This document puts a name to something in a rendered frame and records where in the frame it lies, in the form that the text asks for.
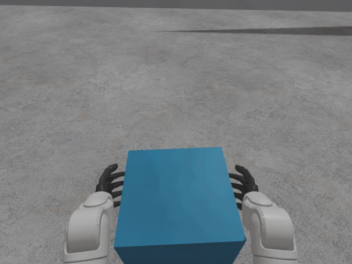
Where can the carton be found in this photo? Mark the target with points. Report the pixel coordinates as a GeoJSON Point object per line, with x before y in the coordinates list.
{"type": "Point", "coordinates": [178, 207]}

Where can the robot left hand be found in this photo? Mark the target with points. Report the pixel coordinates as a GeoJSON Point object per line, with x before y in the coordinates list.
{"type": "Point", "coordinates": [106, 185]}

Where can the robot right hand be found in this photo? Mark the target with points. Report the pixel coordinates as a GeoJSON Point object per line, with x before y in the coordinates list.
{"type": "Point", "coordinates": [248, 183]}

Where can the robot right forearm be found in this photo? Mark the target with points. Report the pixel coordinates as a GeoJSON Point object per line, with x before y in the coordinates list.
{"type": "Point", "coordinates": [271, 230]}

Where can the robot left forearm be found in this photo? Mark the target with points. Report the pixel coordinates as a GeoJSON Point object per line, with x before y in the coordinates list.
{"type": "Point", "coordinates": [86, 239]}

